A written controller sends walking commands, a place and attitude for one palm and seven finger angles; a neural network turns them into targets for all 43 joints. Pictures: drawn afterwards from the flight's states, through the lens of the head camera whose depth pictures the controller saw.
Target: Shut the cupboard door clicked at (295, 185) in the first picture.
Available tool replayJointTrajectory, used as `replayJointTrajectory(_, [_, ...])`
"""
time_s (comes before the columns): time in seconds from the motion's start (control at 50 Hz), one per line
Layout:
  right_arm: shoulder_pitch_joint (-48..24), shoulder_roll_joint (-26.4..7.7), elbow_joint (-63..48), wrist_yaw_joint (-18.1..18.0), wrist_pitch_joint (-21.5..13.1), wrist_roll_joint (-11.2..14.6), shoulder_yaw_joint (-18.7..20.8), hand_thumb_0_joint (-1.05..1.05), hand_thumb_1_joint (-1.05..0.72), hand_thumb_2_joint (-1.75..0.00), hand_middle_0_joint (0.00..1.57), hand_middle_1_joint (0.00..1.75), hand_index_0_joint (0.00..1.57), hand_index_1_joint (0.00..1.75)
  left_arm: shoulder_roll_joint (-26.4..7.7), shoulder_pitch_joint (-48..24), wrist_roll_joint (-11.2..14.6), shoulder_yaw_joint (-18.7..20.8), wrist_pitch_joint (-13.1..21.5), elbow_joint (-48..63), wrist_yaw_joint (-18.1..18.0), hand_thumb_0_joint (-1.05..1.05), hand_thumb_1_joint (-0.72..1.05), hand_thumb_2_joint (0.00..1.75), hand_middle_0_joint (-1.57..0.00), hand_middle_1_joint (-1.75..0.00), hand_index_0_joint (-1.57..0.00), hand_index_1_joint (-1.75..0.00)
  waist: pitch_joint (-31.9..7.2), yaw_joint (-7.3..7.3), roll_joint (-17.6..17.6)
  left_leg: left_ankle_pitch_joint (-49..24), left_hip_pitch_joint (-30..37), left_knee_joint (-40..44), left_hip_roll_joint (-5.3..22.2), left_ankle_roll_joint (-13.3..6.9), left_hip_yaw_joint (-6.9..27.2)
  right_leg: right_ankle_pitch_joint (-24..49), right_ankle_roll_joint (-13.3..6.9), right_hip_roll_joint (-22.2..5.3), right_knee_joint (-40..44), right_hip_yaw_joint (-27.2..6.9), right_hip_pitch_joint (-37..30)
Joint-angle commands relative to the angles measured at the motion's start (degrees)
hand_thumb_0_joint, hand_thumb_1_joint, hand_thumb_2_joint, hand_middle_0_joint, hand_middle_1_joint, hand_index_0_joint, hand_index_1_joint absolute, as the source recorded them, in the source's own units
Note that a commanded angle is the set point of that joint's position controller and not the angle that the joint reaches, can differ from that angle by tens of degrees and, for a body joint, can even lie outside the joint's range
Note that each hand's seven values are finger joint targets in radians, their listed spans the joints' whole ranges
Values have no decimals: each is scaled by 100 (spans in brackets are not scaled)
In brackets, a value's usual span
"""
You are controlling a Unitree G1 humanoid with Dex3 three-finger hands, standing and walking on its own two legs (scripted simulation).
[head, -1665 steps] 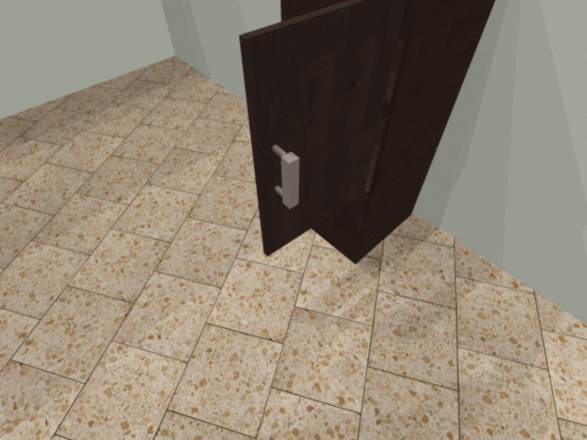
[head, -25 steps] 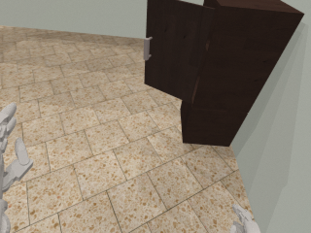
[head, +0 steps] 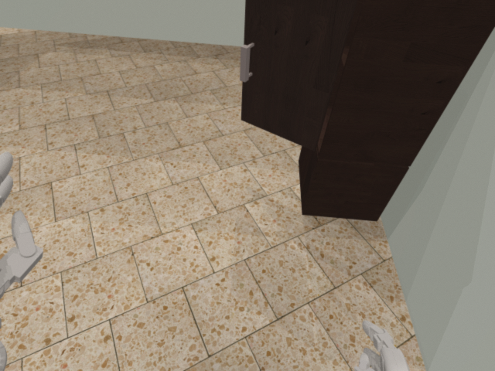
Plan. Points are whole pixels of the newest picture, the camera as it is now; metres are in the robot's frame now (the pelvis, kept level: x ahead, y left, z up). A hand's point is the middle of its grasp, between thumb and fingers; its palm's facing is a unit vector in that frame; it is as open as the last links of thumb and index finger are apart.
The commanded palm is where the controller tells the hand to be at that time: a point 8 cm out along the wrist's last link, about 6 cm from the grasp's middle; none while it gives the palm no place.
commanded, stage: stop stepping back and stand still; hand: left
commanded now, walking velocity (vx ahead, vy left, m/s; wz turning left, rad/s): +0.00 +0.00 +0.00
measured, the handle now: (248, 62) +1.21 +0.04 -0.04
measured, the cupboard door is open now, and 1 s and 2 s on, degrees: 61 61 61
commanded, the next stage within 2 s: let the arm hang, fingers relaxed in 0.08 s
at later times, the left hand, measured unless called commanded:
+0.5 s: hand out of the picture +0.07 +0.17 -0.18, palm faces -0.04 -0.99 -0.15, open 7.1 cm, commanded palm none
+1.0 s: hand out of the picture +0.06 +0.23 -0.16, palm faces -0.03 -0.95 -0.31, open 7.4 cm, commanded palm none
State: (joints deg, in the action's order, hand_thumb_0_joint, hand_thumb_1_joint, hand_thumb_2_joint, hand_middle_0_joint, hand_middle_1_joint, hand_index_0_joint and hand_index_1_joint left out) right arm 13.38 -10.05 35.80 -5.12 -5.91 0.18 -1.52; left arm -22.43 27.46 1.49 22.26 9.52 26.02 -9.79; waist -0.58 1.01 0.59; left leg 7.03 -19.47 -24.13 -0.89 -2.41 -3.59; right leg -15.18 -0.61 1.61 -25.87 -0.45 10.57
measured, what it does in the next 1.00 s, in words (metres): stands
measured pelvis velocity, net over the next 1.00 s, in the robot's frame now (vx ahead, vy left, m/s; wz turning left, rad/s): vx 0.04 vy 0.00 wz -0.03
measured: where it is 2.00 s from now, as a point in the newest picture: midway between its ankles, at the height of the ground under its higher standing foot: outside the picture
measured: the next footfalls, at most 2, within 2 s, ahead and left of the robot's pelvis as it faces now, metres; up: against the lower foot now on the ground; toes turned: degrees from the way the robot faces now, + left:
none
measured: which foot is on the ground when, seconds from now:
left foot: down 0.00-1.00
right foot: down 0.00-1.00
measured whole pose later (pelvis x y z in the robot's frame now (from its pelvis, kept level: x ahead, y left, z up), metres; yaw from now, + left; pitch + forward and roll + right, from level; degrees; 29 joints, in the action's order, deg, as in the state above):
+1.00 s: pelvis +0.04 +0.00 +0.00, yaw -2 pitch -1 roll +0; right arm 10.1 -14.0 62.6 -0.8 0.4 -0.6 0.7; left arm -15.3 14.8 -1.0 0.1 0.2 -64.0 -1.0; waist 0.9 0.1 -1.8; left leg 6.6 -14.1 -21.5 -1.5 -3.5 -4.8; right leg -16.0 -0.3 1.1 -21.9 -2.3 4.9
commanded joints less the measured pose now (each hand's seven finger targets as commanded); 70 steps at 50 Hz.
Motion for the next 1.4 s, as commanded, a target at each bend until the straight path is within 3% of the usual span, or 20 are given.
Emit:
replayJointTrajectory(0.0, [-586, -688, -894, 57, -229, 13, 288, 0, -90, -90, 20, 30, 20, 30, -1072, 508, 108, 898, 391, 1116, -101, 0, 90, 90, -20, -30, -20, -30, -414, -70, -262, 1814, 115, 532, 548, 275, 550, -490, -200, -255, 814, -457, 59])
replayJointTrajectory(0.06, [-527, -757, -855, 116, -125, 28, 332, 0, -90, -90, 20, 30, 20, 30, -942, 579, 154, 810, 363, 1009, -78, 0, 90, 90, -20, -30, -20, -30, -340, -6, 65, 1095, 589, -142, 480, 274, 461, -712, -326, -608, 1173, -998, 837])
replayJointTrajectory(0.14, [-587, -837, -811, 49, -121, 65, 324, 0, -90, -90, 20, 30, 20, 30, -907, 66, 118, 603, 334, 907, -100, 0, 90, 90, -20, -30, -20, -30, -389, -3, -55, 644, 884, -8, 642, 192, 564, -85, -126, -438, 895, -775, 869])
replayJointTrajectory(0.16, [-1052, -1906, 252, 571, -539, 46, 535, 0, -90, -90, 20, 30, 20, 30, -8, -70, -305, -1709, -446, -3109, 759, 0, 90, 90, -20, -30, -20, -30, 15, 140, -336, -756, 314, -823, 851, 130, 830, 827, -171, -670, -91, -192, 1115])
replayJointTrajectory(0.18, [-658, -1758, 368, 542, -210, 38, 606, 0, -90, -90, 20, 30, 20, 30, 87, -191, -282, -1632, -901, -3236, 866, 0, 90, 90, -20, -30, -20, -30, -357, 129, -379, -919, 658, -575, 945, 216, 685, 518, -147, -585, -68, -427, 1101])
replayJointTrajectory(0.2, [-551, -1742, 278, 506, -71, 27, 572, 0, -90, -90, 20, 30, 20, 30, 81, -225, -279, -1619, -1040, -3181, 894, 0, 90, 90, -20, -30, -20, -30, -135, 90, -512, -688, 481, -420, 1057, 125, 792, -11, -118, -462, -276, -320, 1138])
replayJointTrajectory(0.26, [-597, -1744, 425, 487, 175, -96, 424, 0, -90, -90, 20, 30, 20, 30, 35, -570, -306, -1666, -992, -4036, 940, 0, 90, 90, -20, -30, -20, -30, -55, -82, 145, 345, -209, 156, 1214, -194, 1349, -516, -156, -277, -744, -222, 740])
replayJointTrajectory(0.3, [-658, -1699, 481, 489, 286, -125, 383, 0, -90, -90, 20, 30, 20, 30, -72, -712, -309, -1721, -970, -4700, 943, 0, 90, 90, -20, -30, -20, -30, -96, -142, 739, 677, -147, 124, 987, -178, 1267, -441, -234, -384, -302, -458, 654])
replayJointTrajectory(0.36, [-506, -1523, 758, 515, 502, -155, 377, 0, -90, -90, 20, 30, 20, 30, -176, -989, -336, -1840, -957, -5741, 911, 0, 90, 90, -20, -30, -20, -30, -4, 3, 968, 970, 432, -378, 468, -24, 889, -942, -472, -724, 511, -1018, 1271])
replayJointTrajectory(0.42, [-229, -1164, 1118, 496, 612, -160, 325, 0, -90, -90, 20, 30, 20, 30, -41, -1334, -292, -1985, -967, -6439, 876, 0, 90, 90, -20, -30, -20, -30, 37, 172, 226, 682, 1040, -941, 241, 140, 637, -896, -683, -960, 800, -1223, 1736])
replayJointTrajectory(0.46, [-91, -1124, 1334, 471, 582, -151, 287, 0, -90, -90, 20, 30, 20, 30, 49, -1242, -260, -2037, -946, -6889, 874, 0, 90, 90, -20, -30, -20, -30, -122, 159, -572, 385, 1061, -361, 517, 103, 883, -622, -492, -683, 494, -951, 1363])
replayJointTrajectory(0.5, [-155, -1267, 1481, 415, 535, -161, 332, 0, -90, -90, 20, 30, 20, 30, 148, -858, -255, -1954, -948, -7313, 854, 0, 90, 90, -20, -30, -20, -30, -367, -77, -1342, 513, 770, 288, 850, -55, 1294, -174, -309, -391, 203, -561, 542])
replayJointTrajectory(0.54, [-146, -1305, 1679, 374, 532, -129, 344, 0, -90, -90, 20, 30, 20, 30, 134, -638, -237, -1979, -966, -7746, 864, 0, 90, 90, -20, -30, -20, -30, -401, -184, -1648, 935, 639, 726, 968, -115, 1462, -111, -256, -321, 115, -367, 143])
replayJointTrajectory(0.62, [-15, -1368, 1953, 326, 527, -84, 403, 0, -90, -90, 20, 30, 20, 30, 142, -662, -249, -2013, -941, -8283, 884, 0, 90, 90, -20, -30, -20, -30, -97, -169, -816, 1128, 650, 882, 959, -113, 1389, 13, -269, -395, 436, -383, 68])
replayJointTrajectory(0.7, [88, -1363, 2194, 323, 514, -70, 430, 0, -90, -90, 20, 30, 20, 30, 122, -764, -245, -2048, -883, -8585, 866, 0, 90, 90, -20, -30, -20, -30, -19, -90, -134, 719, 954, 694, 849, -74, 1133, 151, -316, -552, 758, -559, 172])
replayJointTrajectory(0.82, [4, -1393, 2412, 346, 540, -78, 432, 0, -90, -90, 20, 30, 20, 30, 79, -927, -245, -2076, -871, -8776, 831, 0, 90, 90, -20, -30, -20, -30, 265, -42, 258, 681, 1107, 737, 832, -50, 1011, 0, -283, -602, 909, -623, 404])
replayJointTrajectory(0.9, [-137, -1402, 2482, 372, 554, -86, 429, 0, -90, -90, 20, 30, 20, 30, 26, -999, -255, -2084, -877, -8816, 821, 0, 90, 90, -20, -30, -20, -30, 408, -48, 259, 795, 1111, 809, 823, -40, 977, -73, -260, -613, 962, -655, 487])
replayJointTrajectory(0.98, [-254, -1445, 2509, 382, 527, -81, 421, 0, -90, -90, 20, 30, 20, 30, -74, -1100, -253, -2076, -837, -8804, 816, 0, 90, 90, -20, -30, -20, -30, 236, -53, 237, 232, 1279, 678, 793, -33, 876, 268, -245, -651, 1000, -714, 347])
replayJointTrajectory(1.26, [-472, -1453, 2601, 352, 483, -95, 351, 0, -90, -90, 20, 30, 20, 30, -113, -1400, -227, -2047, -816, -8817, 826, 0, 90, 90, -20, -30, -20, -30, 137, -44, -277, -514, 1451, 627, 783, 49, 794, 763, -204, -717, 1128, -696, -54])
replayJointTrajectory(1.38, [-438, -1491, 2599, 331, 473, -84, 340, 0, -90, -90, 20, 30, 20, 30, -111, -1412, -220, -2034, -810, -8835, 824, 0, 90, 90, -20, -30, -20, -30, -87, -53, -114, -905, 1615, 530, 808, 36, 801, 1080, -202, -723, 1129, -665, -244])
